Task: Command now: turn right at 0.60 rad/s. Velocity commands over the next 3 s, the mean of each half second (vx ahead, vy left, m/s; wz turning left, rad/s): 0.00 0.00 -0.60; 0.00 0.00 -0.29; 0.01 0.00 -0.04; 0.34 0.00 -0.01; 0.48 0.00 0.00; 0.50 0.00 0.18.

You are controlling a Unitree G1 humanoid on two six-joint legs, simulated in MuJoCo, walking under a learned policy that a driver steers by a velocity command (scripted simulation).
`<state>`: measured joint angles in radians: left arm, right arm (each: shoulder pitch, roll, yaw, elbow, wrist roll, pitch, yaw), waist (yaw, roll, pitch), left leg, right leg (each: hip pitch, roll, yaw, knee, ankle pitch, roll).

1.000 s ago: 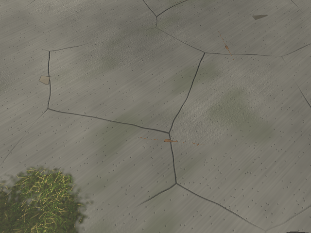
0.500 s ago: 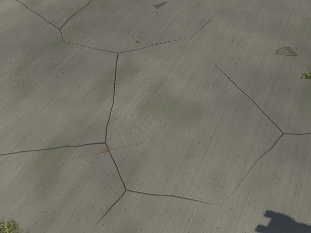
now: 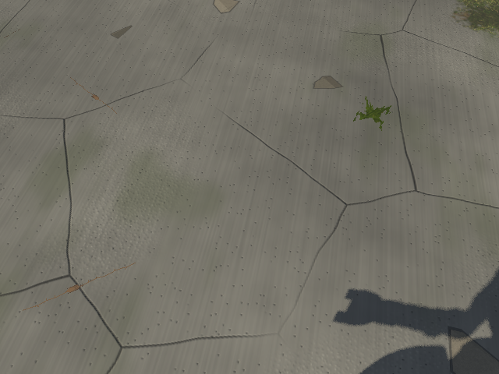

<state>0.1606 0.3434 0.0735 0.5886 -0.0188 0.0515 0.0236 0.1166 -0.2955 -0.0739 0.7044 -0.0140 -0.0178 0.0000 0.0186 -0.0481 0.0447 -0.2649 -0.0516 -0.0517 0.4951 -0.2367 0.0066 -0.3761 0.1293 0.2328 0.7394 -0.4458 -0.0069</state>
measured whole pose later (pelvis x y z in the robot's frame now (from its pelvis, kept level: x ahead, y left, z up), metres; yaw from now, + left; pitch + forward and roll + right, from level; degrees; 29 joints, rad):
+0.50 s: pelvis -0.01 -0.05 +0.00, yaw -17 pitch +1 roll +2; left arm 0.19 0.31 0.06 0.57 0.00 0.02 0.00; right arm 0.12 -0.35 -0.09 0.71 0.00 0.02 -0.02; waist 0.00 0.04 0.08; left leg -0.47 0.03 -0.01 1.08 -0.49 -0.06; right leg -0.29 0.03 0.04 0.52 -0.25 -0.04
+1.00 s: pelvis +0.02 -0.04 +0.00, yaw -24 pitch -1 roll +0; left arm 0.19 0.27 0.02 0.70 0.02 0.03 0.01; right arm 0.17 -0.25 -0.03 0.72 -0.02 -0.02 0.00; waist 0.01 -0.03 0.04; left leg -0.21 -0.01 -0.02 0.50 -0.28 0.00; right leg -0.23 0.07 0.14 0.51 -0.26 -0.01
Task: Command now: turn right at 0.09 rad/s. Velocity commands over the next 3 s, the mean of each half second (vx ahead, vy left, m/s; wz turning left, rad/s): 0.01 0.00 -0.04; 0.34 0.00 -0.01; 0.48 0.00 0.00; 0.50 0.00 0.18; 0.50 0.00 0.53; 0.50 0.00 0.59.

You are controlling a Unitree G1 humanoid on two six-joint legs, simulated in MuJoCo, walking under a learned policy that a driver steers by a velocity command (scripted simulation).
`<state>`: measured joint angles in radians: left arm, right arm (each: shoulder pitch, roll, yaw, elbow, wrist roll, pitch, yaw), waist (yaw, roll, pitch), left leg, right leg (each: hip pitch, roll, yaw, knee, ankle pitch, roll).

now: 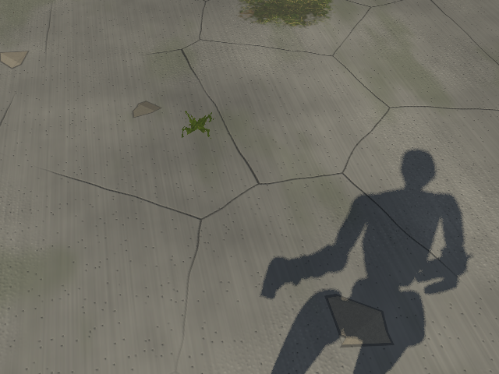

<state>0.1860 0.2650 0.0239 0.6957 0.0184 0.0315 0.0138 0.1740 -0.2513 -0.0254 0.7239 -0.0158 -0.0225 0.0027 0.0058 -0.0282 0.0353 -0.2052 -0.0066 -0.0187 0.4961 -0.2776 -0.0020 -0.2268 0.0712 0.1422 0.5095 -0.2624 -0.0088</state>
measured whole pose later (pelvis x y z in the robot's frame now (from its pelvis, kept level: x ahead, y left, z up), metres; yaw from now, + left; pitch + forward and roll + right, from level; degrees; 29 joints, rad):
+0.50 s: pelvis +0.01 +0.02 +0.00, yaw +0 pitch -2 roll +0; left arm 0.23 0.25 0.04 0.84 0.01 0.03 0.05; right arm 0.21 -0.25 0.00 0.79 -0.01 -0.02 0.00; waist 0.00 0.00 0.03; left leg -0.17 -0.03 0.00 0.50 -0.30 0.03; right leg -0.19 0.04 0.16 0.51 -0.28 0.02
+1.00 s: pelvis +0.15 -0.04 +0.01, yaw +0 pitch +1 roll +0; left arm 0.40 0.23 0.02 0.89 0.00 -0.09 -0.01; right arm 0.21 -0.32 -0.04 0.77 0.02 -0.08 0.02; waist 0.05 0.05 0.00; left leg -0.61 0.10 -0.01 0.97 -0.15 0.02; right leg -0.02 0.05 -0.01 0.24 -0.23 -0.06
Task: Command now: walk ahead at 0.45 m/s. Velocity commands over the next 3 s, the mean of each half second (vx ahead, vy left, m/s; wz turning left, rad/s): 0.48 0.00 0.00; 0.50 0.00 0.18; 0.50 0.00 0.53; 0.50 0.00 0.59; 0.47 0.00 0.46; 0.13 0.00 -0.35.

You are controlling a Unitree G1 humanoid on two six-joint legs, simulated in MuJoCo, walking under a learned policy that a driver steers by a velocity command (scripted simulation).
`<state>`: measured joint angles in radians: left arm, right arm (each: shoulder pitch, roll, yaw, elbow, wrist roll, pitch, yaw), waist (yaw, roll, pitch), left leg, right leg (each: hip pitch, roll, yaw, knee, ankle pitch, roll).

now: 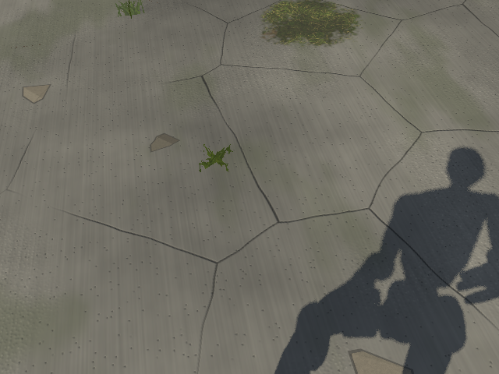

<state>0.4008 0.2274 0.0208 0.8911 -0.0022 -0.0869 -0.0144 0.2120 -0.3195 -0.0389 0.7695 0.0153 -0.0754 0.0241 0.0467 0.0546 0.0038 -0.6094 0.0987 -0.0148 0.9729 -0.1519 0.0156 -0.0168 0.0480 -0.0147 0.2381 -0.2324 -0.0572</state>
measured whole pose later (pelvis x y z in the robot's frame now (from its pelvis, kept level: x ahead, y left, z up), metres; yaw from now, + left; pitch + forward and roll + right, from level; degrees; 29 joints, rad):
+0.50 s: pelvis +0.28 +0.06 +0.00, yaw +0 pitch +0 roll +2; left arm 0.20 0.31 0.04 0.81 -0.01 -0.07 0.01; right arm 0.32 -0.27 -0.04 0.84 0.00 -0.10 0.03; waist -0.04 -0.05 0.04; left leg -0.15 -0.09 0.06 0.28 -0.13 0.09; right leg -0.61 -0.13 0.05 1.04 -0.22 -0.01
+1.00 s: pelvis +0.56 -0.01 +0.00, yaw +7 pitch +0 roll -1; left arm 0.24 0.26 0.05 0.83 0.01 -0.11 -0.02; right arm 0.28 -0.31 -0.06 0.84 0.03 -0.04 0.00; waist 0.02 0.05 0.04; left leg -0.55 0.08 -0.07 1.12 -0.28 0.02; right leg -0.19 0.02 -0.13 0.35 -0.16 -0.05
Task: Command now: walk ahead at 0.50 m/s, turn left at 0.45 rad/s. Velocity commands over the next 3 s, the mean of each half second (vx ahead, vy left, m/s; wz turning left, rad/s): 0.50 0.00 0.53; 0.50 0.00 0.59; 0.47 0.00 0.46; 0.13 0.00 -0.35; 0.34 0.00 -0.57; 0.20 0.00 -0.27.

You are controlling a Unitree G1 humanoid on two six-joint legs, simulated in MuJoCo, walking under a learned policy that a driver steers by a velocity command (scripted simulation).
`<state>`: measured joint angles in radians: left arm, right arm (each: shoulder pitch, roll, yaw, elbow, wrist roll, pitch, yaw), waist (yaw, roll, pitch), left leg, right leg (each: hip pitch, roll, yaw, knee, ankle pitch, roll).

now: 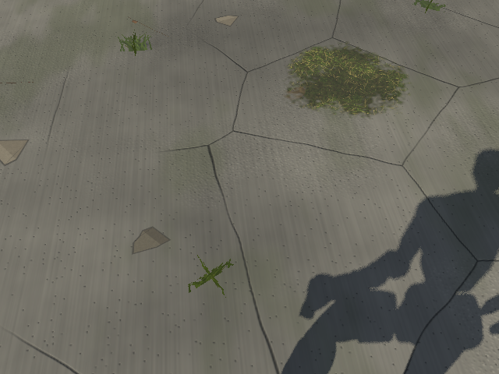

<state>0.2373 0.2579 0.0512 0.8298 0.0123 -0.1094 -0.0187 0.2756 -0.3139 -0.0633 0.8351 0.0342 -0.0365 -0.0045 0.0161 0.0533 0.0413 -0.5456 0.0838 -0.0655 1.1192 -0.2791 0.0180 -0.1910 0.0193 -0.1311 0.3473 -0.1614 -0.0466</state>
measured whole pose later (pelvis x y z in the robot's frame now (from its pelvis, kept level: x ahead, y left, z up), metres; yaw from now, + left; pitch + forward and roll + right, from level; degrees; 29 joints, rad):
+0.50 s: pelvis +0.26 +0.08 -0.01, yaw +17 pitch +1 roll -1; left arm 0.16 0.30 0.06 0.79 0.00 -0.11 0.00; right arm 0.26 -0.29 -0.08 0.72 0.01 -0.05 0.03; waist -0.02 -0.02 0.07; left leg -0.30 -0.10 -0.01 0.46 -0.17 0.11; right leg -0.48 -0.08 0.04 1.15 -0.35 0.00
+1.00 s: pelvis +0.54 +0.13 -0.01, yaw +35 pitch +1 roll -2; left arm 0.20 0.26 0.06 0.76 0.01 -0.10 -0.01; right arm 0.30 -0.31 -0.07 0.71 0.03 -0.02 -0.01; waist 0.00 0.04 0.03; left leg -0.49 0.02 -0.08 1.18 -0.36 0.02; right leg -0.26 0.03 -0.06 0.42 -0.18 -0.03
